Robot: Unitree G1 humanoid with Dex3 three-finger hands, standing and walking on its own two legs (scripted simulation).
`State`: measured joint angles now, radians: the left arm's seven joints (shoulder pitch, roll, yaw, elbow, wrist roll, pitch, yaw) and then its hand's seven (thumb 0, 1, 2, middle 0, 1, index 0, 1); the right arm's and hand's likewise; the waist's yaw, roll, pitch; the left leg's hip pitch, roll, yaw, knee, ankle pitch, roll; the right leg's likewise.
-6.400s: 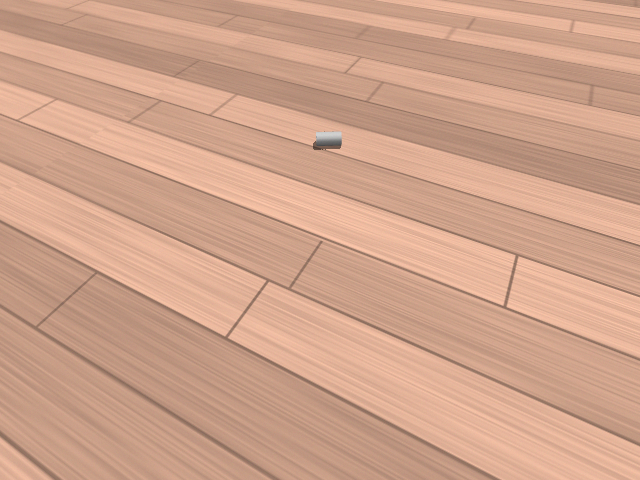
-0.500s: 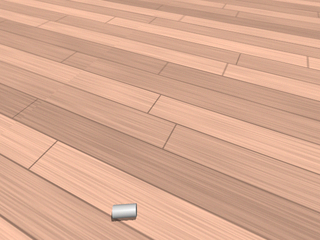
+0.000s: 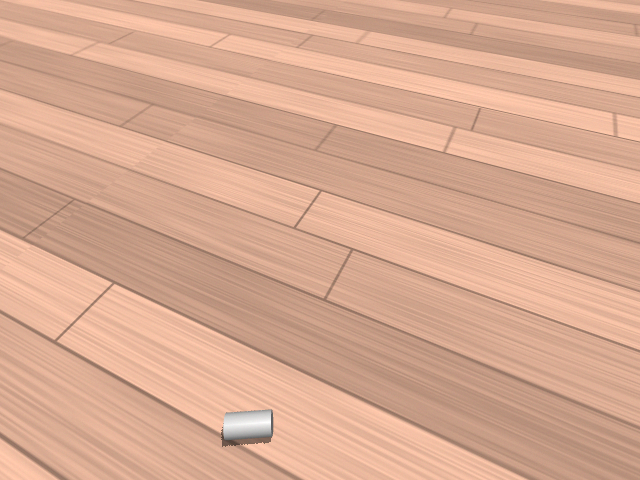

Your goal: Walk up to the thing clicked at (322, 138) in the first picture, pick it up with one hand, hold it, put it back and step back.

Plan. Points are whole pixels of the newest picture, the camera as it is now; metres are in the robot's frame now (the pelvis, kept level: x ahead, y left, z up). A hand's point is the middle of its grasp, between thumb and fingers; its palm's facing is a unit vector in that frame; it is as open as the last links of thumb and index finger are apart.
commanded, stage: stand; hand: left
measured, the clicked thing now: (249, 424) +0.41 +0.24 -0.75
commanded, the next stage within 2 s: none
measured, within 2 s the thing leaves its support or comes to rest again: neither
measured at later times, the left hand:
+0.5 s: hand out of the picture +0.07 +0.25 -0.16, palm faces -0.02 -0.94 -0.35, open 7.4 cm
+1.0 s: hand out of the picture +0.07 +0.25 -0.16, palm faces -0.02 -0.94 -0.35, open 7.4 cm
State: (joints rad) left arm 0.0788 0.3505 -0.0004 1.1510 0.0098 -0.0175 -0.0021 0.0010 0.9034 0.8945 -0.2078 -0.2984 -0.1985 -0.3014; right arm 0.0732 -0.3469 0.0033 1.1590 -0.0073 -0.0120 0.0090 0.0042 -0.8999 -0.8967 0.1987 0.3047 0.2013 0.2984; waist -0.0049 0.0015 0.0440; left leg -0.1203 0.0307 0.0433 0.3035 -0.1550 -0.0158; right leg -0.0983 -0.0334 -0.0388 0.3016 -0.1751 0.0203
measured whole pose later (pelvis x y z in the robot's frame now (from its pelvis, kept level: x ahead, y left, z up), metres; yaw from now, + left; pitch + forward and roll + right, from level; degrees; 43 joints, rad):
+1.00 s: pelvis +0.00 -0.01 +0.00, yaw +1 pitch -2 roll +0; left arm 0.11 0.35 0.00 1.15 0.01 -0.01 0.00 0.00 0.90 0.89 -0.21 -0.30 -0.20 -0.30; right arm 0.10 -0.35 0.01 1.15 -0.01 -0.01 0.01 0.00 -0.90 -0.90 0.20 0.30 0.20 0.30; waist 0.00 0.01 0.04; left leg -0.12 0.04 0.03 0.30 -0.16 -0.03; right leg -0.09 -0.03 -0.05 0.30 -0.18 0.01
